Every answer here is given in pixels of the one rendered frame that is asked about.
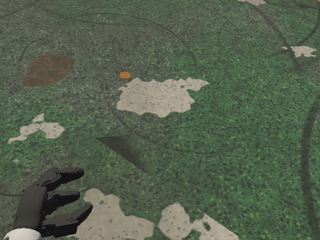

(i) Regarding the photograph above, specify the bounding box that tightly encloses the robot left forearm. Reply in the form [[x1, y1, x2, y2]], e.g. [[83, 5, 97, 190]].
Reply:
[[3, 228, 42, 240]]

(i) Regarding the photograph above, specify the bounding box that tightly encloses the left robot hand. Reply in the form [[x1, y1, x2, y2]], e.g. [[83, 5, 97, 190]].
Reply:
[[12, 166, 93, 238]]

